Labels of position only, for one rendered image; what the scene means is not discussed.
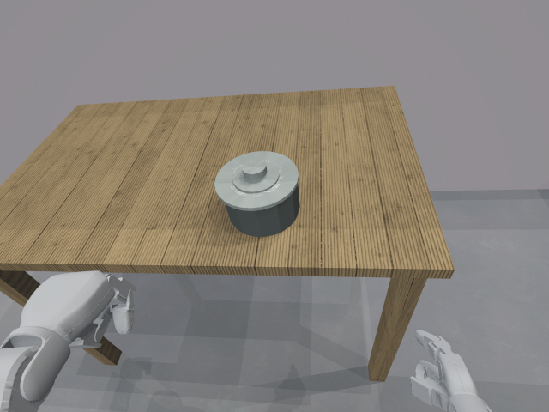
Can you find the robot left forearm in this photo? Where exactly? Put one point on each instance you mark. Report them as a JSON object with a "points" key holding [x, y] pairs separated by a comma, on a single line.
{"points": [[31, 357]]}

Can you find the robot right forearm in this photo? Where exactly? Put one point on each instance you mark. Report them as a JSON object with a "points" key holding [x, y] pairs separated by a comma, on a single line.
{"points": [[467, 403]]}

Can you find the lid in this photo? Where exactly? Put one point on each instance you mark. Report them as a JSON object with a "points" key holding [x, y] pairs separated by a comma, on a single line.
{"points": [[234, 190]]}

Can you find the pot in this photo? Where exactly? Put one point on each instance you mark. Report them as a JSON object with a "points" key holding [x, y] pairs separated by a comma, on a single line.
{"points": [[266, 222]]}

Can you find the right robot hand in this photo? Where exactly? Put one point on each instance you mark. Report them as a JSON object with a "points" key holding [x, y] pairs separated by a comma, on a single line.
{"points": [[436, 385]]}

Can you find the left robot hand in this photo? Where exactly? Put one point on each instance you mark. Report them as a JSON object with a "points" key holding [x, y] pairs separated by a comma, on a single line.
{"points": [[73, 304]]}

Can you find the knob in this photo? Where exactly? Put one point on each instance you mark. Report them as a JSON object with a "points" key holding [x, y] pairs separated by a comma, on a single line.
{"points": [[254, 169]]}

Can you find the table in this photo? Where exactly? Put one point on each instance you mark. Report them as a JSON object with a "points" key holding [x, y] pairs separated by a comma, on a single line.
{"points": [[128, 187]]}

